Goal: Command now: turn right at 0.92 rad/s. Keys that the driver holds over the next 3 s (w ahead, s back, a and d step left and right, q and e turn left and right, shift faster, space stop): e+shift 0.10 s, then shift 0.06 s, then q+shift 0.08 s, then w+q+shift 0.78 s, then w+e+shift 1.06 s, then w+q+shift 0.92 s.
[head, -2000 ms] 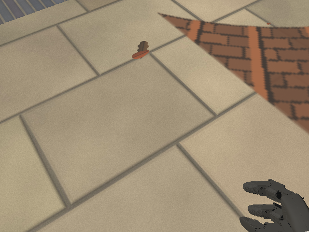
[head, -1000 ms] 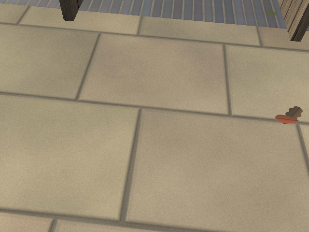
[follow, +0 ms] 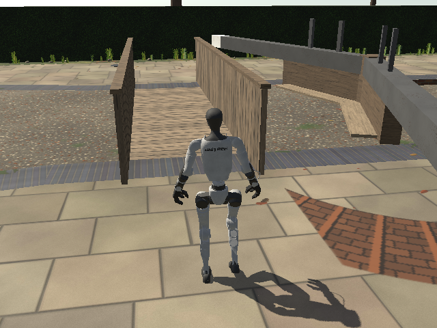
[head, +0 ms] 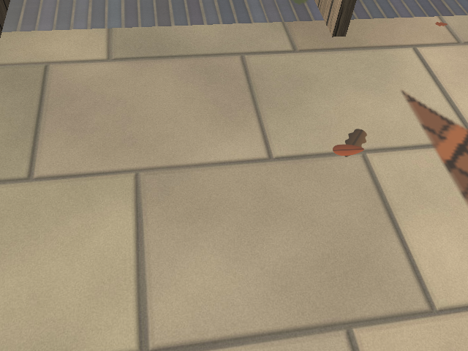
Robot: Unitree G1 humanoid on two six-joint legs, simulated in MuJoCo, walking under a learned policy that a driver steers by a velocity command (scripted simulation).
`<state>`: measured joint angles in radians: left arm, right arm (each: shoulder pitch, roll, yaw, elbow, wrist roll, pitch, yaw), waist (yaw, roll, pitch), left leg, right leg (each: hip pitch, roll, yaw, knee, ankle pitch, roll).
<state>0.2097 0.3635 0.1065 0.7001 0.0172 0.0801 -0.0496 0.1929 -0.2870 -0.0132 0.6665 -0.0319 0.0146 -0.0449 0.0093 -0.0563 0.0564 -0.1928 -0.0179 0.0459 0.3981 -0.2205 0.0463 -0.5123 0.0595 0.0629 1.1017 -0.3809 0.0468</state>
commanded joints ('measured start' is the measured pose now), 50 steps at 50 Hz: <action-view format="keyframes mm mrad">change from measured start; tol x32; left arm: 1 -41 61 5 -84 -5 0 -17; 50 40 8 -75 -30 60 -159 37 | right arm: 1 37 -139 -42 -53 0 -14 -2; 37 -234 -25 -34 -60 7 -6 152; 43 317 -236 -128 106 17 -19 77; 50 132 -162 -93 77 29 -62 47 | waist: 1 -38 197 -54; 11 -20 248 -112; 14 39 -210 -244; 36 43 19 173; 44 -110 327 -251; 50 26 -20 -20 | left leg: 1 179 262 -125 -83 411 141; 12 33 247 1 129 500 75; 14 -378 68 108 376 -417 -36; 27 -745 95 -98 777 116 -51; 36 -745 130 70 516 129 75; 41 -166 -78 190 408 -133 197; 43 362 -5 -106 230 -286 243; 44 561 234 -746 -14 -496 412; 50 36 92 -455 -171 -75 282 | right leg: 1 -118 -52 -49 -5 -2 23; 12 368 -2 -114 -769 184 -71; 14 789 -437 346 -843 137 -183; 17 490 -377 278 -1011 -397 -209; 33 581 -350 -231 -1076 41 -148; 41 656 -379 -395 -467 1496 -137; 42 494 -369 -368 -172 1340 -134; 44 -247 -24 -207 517 -95 -26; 50 -156 -215 6 205 68 -16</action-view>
